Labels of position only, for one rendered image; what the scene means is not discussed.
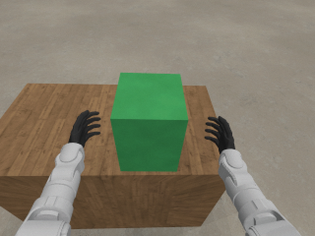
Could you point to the right robot upper arm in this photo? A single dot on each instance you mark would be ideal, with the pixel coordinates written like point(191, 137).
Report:
point(275, 228)

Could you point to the robot right hand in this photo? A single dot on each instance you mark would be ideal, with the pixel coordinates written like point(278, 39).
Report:
point(224, 135)

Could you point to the pedestal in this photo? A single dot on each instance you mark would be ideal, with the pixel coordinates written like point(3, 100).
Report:
point(39, 123)

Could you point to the left robot forearm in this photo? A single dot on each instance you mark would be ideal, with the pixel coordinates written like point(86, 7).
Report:
point(56, 200)

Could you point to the right robot forearm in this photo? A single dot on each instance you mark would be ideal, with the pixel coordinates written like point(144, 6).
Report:
point(252, 206)

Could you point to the left robot upper arm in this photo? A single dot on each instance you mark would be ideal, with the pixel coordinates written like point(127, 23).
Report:
point(45, 228)

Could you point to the carton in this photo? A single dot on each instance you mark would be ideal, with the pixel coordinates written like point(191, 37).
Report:
point(149, 121)

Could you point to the robot left hand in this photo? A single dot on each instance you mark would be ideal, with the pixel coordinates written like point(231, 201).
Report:
point(79, 134)

